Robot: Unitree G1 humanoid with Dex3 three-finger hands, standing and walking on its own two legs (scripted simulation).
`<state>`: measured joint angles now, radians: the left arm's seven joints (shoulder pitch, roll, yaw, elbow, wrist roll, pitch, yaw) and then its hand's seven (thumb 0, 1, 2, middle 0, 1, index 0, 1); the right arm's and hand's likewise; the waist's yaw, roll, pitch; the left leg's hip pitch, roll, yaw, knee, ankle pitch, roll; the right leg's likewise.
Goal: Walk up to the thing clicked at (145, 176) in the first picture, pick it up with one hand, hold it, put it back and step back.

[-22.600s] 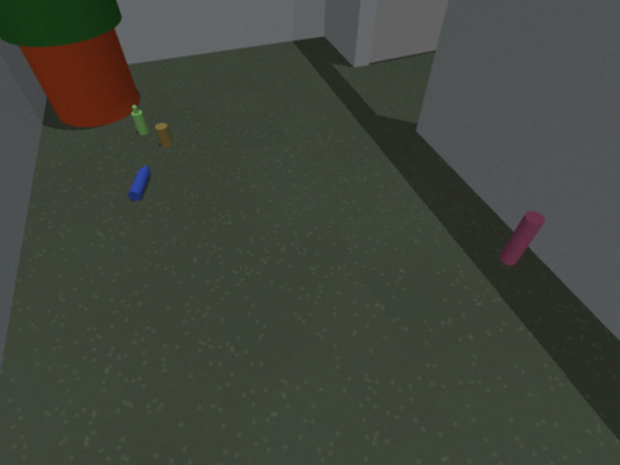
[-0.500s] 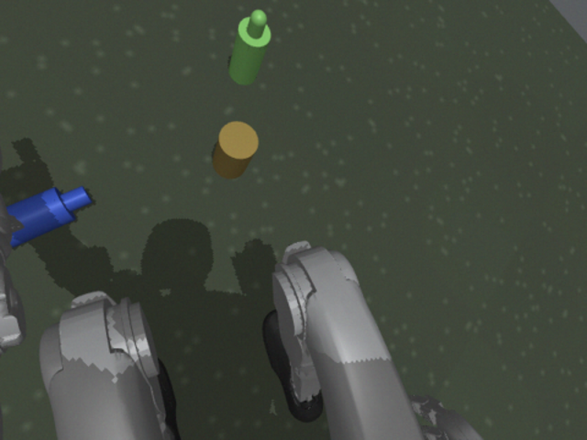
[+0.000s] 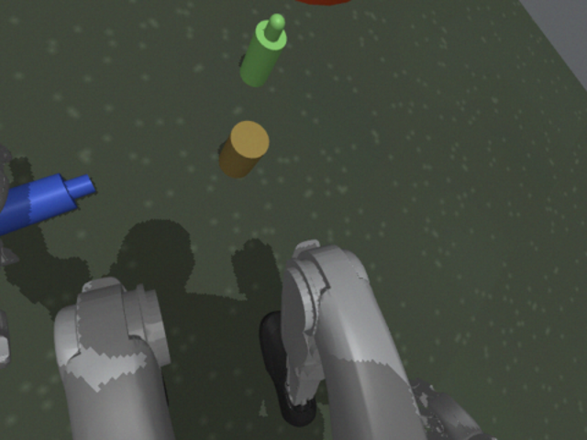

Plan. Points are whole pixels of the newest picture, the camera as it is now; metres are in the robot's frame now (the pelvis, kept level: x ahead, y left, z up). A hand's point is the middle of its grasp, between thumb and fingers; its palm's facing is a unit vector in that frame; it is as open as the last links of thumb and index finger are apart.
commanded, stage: rest palm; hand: left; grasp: from above
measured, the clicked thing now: (16, 208) +0.44 +0.30 -0.28
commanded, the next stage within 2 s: close in 0.60 s
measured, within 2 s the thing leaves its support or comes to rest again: neither
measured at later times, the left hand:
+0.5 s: hand out of the picture +0.43 +0.32 -0.25, palm faces -0.43 -0.23 -0.87, open 14.3 cm
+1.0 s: hand (1, 212) +0.43 +0.31 -0.26, palm faces -0.38 -0.19 -0.90, open 13.0 cm
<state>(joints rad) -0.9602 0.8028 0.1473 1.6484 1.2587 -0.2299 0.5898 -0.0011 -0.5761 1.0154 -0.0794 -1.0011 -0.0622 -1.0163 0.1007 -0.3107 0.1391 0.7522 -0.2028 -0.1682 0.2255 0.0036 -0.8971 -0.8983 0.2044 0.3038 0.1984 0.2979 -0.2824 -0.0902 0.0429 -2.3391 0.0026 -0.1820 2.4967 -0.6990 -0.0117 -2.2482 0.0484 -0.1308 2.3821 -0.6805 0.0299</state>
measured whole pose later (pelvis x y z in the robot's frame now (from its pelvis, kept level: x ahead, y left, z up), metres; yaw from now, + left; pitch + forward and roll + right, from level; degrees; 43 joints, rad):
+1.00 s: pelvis -0.01 +0.01 -0.01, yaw -4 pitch +26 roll -14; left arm -1.04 0.96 0.20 1.83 1.22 -0.14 0.74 0.00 -0.33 0.87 -0.22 -0.92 -0.22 -0.92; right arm 0.07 -0.36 0.24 0.73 -0.26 -0.34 0.34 0.00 -0.89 -0.90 0.20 0.30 0.20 0.30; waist -0.36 -0.15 0.17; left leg -2.34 0.02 -0.24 2.56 -0.71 0.00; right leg -2.23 0.08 -0.18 2.38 -0.65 0.06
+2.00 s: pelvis -0.01 +0.01 +0.00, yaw -5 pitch +25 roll -15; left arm -1.00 0.98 0.17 1.79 1.17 -0.16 0.72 0.00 0.24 0.42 -0.68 -0.59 -0.69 -0.55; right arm 0.08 -0.35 0.28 0.73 -0.26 -0.36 0.35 0.00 -0.90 -0.90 0.20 0.30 0.20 0.30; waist -0.36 -0.15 0.20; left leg -2.31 0.02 -0.27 2.55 -0.72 0.00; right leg -2.19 0.08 -0.20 2.36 -0.65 0.06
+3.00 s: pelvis +0.00 +0.00 +0.01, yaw -4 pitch +29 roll -14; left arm -0.90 0.83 0.16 1.53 1.14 -0.12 0.63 0.01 0.19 0.27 -0.86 -0.37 -0.88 -0.33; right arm 0.12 -0.34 0.20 0.76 -0.22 -0.32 0.34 0.00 -0.91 -0.90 0.20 0.30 0.20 0.30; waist -0.30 -0.09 0.09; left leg -2.32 0.02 -0.24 2.51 -0.72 -0.01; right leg -2.22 0.07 -0.18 2.34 -0.67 0.04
